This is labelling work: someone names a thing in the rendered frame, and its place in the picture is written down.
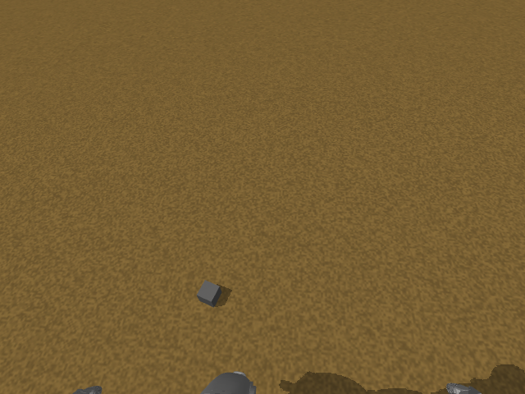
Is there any cube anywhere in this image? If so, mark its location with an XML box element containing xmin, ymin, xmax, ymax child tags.
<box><xmin>197</xmin><ymin>280</ymin><xmax>221</xmax><ymax>307</ymax></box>

